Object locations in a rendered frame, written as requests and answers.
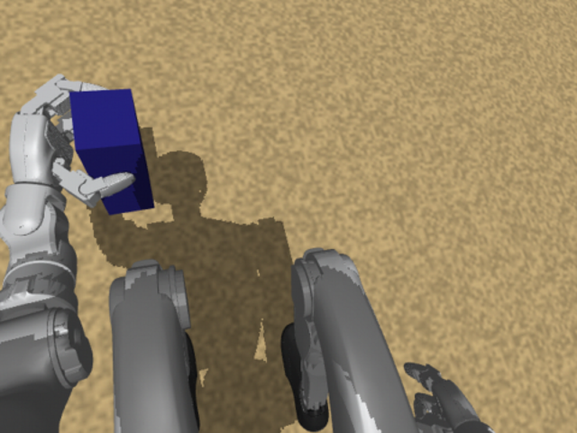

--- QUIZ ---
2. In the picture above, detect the left robot foot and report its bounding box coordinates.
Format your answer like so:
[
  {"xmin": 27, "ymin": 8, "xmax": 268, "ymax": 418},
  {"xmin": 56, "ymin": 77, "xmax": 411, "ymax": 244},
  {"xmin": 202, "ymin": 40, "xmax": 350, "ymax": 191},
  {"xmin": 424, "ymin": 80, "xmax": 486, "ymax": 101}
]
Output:
[{"xmin": 186, "ymin": 332, "xmax": 200, "ymax": 431}]

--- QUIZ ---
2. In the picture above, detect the carton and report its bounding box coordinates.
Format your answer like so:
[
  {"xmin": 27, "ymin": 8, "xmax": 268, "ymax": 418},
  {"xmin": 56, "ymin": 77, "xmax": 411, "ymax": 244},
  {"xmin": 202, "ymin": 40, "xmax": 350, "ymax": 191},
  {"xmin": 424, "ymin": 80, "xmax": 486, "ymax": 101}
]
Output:
[{"xmin": 69, "ymin": 89, "xmax": 155, "ymax": 215}]

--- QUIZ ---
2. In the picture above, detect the left robot arm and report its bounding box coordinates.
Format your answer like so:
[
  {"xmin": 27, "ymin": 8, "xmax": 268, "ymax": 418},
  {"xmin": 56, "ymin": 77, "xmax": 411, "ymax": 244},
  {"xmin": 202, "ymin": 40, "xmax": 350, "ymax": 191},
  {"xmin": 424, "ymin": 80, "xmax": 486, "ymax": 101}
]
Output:
[{"xmin": 0, "ymin": 182, "xmax": 93, "ymax": 433}]

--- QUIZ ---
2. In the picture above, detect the right robot foot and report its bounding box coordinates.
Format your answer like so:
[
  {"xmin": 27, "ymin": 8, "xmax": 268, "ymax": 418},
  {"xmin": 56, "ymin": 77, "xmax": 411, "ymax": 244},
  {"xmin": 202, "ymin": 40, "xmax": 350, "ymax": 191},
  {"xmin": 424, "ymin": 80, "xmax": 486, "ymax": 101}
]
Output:
[{"xmin": 280, "ymin": 322, "xmax": 329, "ymax": 432}]

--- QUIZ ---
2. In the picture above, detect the right robot hand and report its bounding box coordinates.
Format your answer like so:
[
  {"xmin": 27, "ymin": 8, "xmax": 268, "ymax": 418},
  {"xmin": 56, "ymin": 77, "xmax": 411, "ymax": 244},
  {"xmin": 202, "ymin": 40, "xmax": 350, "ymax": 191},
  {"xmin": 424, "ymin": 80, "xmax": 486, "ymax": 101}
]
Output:
[{"xmin": 404, "ymin": 363, "xmax": 480, "ymax": 433}]

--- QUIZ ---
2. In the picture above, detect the left robot hand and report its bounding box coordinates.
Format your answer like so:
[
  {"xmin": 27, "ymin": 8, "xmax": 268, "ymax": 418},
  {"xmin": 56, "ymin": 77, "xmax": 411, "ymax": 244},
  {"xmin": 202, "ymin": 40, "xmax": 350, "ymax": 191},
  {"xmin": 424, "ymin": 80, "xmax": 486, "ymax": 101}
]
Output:
[{"xmin": 9, "ymin": 74, "xmax": 136, "ymax": 207}]

